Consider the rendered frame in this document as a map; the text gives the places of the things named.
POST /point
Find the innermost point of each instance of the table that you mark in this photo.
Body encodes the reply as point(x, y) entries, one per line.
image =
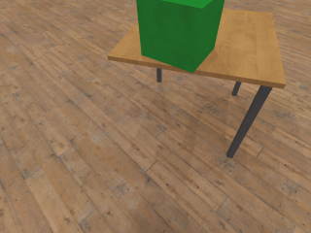
point(246, 51)

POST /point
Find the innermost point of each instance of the carton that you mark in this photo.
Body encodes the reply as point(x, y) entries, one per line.
point(180, 33)

